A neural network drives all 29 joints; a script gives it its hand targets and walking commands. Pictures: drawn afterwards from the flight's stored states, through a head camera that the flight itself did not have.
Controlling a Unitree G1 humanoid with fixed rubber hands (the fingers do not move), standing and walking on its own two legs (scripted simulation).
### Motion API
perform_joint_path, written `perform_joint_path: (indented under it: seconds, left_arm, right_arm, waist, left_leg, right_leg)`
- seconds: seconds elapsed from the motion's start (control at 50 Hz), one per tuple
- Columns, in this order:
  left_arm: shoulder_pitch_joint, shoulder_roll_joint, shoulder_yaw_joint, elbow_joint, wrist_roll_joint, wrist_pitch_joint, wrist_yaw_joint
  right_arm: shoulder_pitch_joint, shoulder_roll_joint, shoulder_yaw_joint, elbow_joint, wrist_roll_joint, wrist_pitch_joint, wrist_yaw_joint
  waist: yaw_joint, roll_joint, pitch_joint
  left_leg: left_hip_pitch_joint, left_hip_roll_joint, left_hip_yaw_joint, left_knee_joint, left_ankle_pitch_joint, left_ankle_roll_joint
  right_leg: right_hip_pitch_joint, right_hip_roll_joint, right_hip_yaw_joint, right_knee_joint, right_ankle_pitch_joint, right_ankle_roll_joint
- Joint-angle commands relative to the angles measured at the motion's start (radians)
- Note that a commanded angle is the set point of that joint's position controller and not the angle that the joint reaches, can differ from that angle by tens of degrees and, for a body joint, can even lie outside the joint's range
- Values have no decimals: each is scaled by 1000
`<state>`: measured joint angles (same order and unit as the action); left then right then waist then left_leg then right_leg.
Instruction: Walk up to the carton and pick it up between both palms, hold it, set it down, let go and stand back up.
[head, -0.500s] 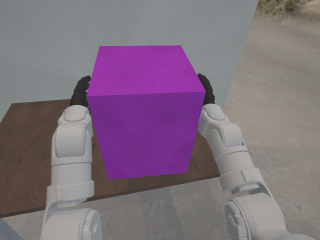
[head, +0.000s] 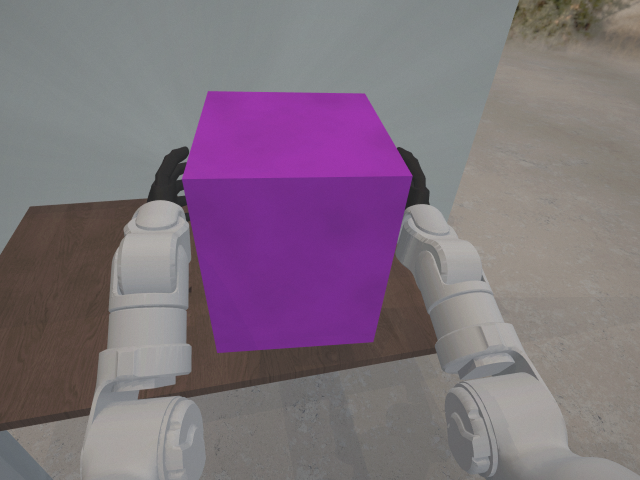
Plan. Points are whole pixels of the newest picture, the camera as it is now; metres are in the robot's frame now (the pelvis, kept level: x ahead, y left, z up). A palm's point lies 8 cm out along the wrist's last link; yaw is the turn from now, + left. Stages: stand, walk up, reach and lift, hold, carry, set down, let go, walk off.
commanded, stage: hold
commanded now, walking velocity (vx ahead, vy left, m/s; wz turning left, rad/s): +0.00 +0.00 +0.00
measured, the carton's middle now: (292, 220) +0.39 +0.01 +0.19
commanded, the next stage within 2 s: none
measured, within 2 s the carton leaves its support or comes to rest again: neither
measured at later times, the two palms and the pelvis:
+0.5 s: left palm (175, 213) +0.38 +0.15 +0.21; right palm (413, 210) +0.38 -0.14 +0.21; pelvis +0.01 +0.00 +0.00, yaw +0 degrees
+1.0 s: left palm (164, 209) +0.36 +0.16 +0.22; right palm (411, 207) +0.37 -0.13 +0.22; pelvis +0.00 +0.00 +0.00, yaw +0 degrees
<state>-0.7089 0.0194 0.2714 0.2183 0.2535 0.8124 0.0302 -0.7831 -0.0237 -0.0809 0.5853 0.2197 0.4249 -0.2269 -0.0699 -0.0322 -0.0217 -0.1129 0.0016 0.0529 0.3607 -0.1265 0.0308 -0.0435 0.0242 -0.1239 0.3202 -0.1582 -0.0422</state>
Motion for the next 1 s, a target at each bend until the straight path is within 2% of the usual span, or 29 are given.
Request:
perform_joint_path:
  seconds: [0.0, 0.02, 0.04, 0.1, 0.12, 0.16, 0.2, 0.26, 0.28, 0.3, 0.32, 0.38, 0.44, 0.48, 0.52, 0.54, 0.56, 0.58, 0.64, 0.66, 0.7, 0.72, 0.76, 0.78, 0.84, 0.9, 0.94, 0.96, 0.98]
  left_arm:
    - [-824, -609, -451, -125, -171, -96, -117]
    - [-851, -621, -465, -157, -188, -99, -121]
    - [-868, -634, -491, -183, -202, -103, -117]
    - [-839, -622, -480, -161, -192, -98, -118]
    - [-847, -628, -509, -198, -209, -101, -117]
    - [-858, -617, -509, -214, -201, -101, -118]
    - [-867, -611, -503, -257, -201, -105, -118]
    - [-788, -595, -467, -176, -176, -92, -132]
    - [-820, -587, -479, -224, -174, -99, -132]
    - [-823, -593, -488, -236, -175, -101, -130]
    - [-808, -599, -484, -226, -181, -99, -129]
    - [-823, -613, -517, -271, -192, -98, -120]
    - [-773, -606, -546, -318, -208, -95, -121]
    - [-721, -592, -534, -332, -200, -88, -126]
    - [-731, -597, -550, -336, -207, -80, -131]
    - [-765, -604, -564, -373, -214, -82, -129]
    - [-757, -582, -540, -350, -195, -74, -127]
    - [-757, -569, -515, -305, -181, -63, -132]
    - [-735, -568, -520, -335, -183, -64, -140]
    - [-762, -572, -521, -329, -189, -62, -145]
    - [-767, -583, -526, -327, -189, -64, -141]
    - [-770, -593, -541, -317, -203, -62, -143]
    - [-761, -578, -493, -225, -162, -57, -146]
    - [-787, -595, -511, -265, -172, -58, -144]
    - [-804, -593, -480, -199, -168, -61, -142]
    - [-833, -628, -510, -213, -206, -82, -133]
    - [-868, -608, -490, -182, -188, -89, -126]
    - [-852, -596, -478, -171, -185, -91, -125]
    - [-844, -606, -486, -209, -189, -93, -126]
  right_arm:
    - [-989, 604, 388, -346, 106, -69, 112]
    - [-1004, 619, 391, -372, 112, -75, 108]
    - [-991, 614, 383, -358, 110, -76, 110]
    - [-979, 599, 385, -365, 115, -74, 105]
    - [-958, 602, 381, -358, 110, -72, 104]
    - [-910, 602, 371, -319, 106, -56, 99]
    - [-900, 623, 385, -341, 120, -58, 102]
    - [-938, 605, 415, -375, 130, -57, 89]
    - [-905, 614, 404, -338, 126, -50, 87]
    - [-934, 637, 438, -402, 143, -58, 89]
    - [-935, 604, 424, -402, 135, -60, 87]
    - [-930, 612, 443, -429, 157, -63, 88]
    - [-903, 627, 498, -512, 177, -61, 66]
    - [-891, 617, 538, -575, 199, -54, 50]
    - [-915, 615, 526, -601, 196, -48, 41]
    - [-891, 615, 511, -569, 189, -42, 42]
    - [-872, 608, 508, -547, 190, -36, 48]
    - [-865, 588, 472, -487, 170, -26, 55]
    - [-824, 600, 483, -486, 154, -22, 56]
    - [-836, 597, 462, -481, 157, -20, 57]
    - [-852, 600, 461, -478, 158, -25, 64]
    - [-887, 610, 465, -514, 153, -32, 64]
    - [-883, 582, 427, -431, 138, -22, 68]
    - [-904, 590, 427, -436, 137, -28, 77]
    - [-933, 585, 396, -393, 110, -37, 88]
    - [-981, 607, 412, -440, 118, -60, 96]
    - [-971, 603, 386, -364, 109, -54, 98]
    - [-961, 611, 390, -354, 109, -52, 100]
    - [-920, 625, 386, -338, 107, -50, 101]
  waist:
    - [3, 63, -450]
    - [4, 59, -509]
    - [-23, 94, -508]
    - [-13, 81, -493]
    - [-46, 107, -506]
    - [-49, 106, -476]
    - [-41, 99, -494]
    - [-9, 74, -449]
    - [-26, 88, -454]
    - [5, 86, -493]
    - [-24, 79, -501]
    - [-14, 111, -510]
    - [-27, 77, -586]
    - [-11, 59, -618]
    - [-17, 61, -560]
    - [-29, 84, -556]
    - [-10, 83, -492]
    - [-20, 88, -416]
    - [-29, 57, -466]
    - [-14, 66, -463]
    - [-20, 115, -447]
    - [-19, 89, -474]
    - [-4, 104, -384]
    - [-18, 103, -410]
    - [-11, 79, -408]
    - [-21, 69, -491]
    - [-10, 97, -463]
    - [-2, 77, -447]
    - [-23, 82, -447]
  left_leg:
    - [205, -8, -77, -33, 84, -17]
    - [215, -10, -75, -25, 89, -20]
    - [226, -8, -84, -22, 113, -31]
    - [249, -12, -84, -14, 125, -29]
    - [269, -10, -85, -13, 154, -37]
    - [257, -10, -92, -9, 165, -45]
    - [237, -11, -96, -15, 153, -40]
    - [204, -30, -78, -21, 159, -26]
    - [201, -29, -76, -21, 156, -31]
    - [198, -24, -76, -15, 180, -30]
    - [228, -21, -80, -8, 187, -37]
    - [253, -20, -81, 8, 224, -43]
    - [282, -30, -92, 38, 329, -44]
    - [291, -38, -86, 52, 359, -43]
    - [266, -38, -88, 39, 318, -41]
    - [270, -27, -90, 33, 298, -52]
    - [255, -31, -83, 18, 267, -46]
    - [238, -19, -85, -1, 193, -41]
    - [232, -21, -82, -3, 223, -32]
    - [229, -28, -77, -10, 209, -38]
    - [210, -25, -83, -14, 185, -34]
    - [236, -15, -81, -11, 190, -39]
    - [237, -16, -75, -25, 136, -43]
    - [246, -14, -70, -31, 128, -41]
    - [209, -6, -74, -47, 61, -35]
    - [228, -3, -82, -20, 128, -32]
    - [219, -7, -80, -19, 78, -28]
    - [207, -11, -74, -31, 67, -20]
    - [229, -7, -78, -40, 61, -21]
  right_leg:
    - [2, 6, 72, -68, 49, 87]
    - [9, 10, 73, -61, 65, 90]
    - [-9, 16, 67, -54, 72, 83]
    - [-3, 12, 68, -63, 93, 86]
    - [-14, 17, 66, -53, 112, 80]
    - [-21, 10, 71, -62, 134, 82]
    - [22, 6, 72, -52, 133, 93]
    - [69, -1, 83, -54, 182, 104]
    - [67, 1, 80, -52, 173, 103]
    - [74, 4, 77, -39, 193, 105]
    - [68, 4, 73, -37, 198, 99]
    - [42, 8, 70, -39, 193, 92]
    - [103, 15, 78, -13, 386, 104]
    - [154, 17, 84, -3, 453, 119]
    - [119, 16, 82, -11, 426, 121]
    - [102, 20, 80, -12, 364, 112]
    - [82, 19, 78, -31, 311, 110]
    - [41, 7, 81, -41, 232, 101]
    - [85, 8, 79, -35, 274, 109]
    - [80, 10, 76, -41, 251, 110]
    - [66, -2, 85, -44, 208, 100]
    - [40, 2, 73, -41, 200, 98]
    - [14, 6, 72, -63, 131, 98]
    - [9, 11, 65, -63, 102, 93]
    - [-5, 10, 61, -65, 30, 88]
    - [15, 12, 66, -54, 99, 81]
    - [-10, 6, 67, -54, 45, 86]
    - [-1, -1, 75, -65, 39, 92]
    - [-17, 2, 74, -64, 53, 87]
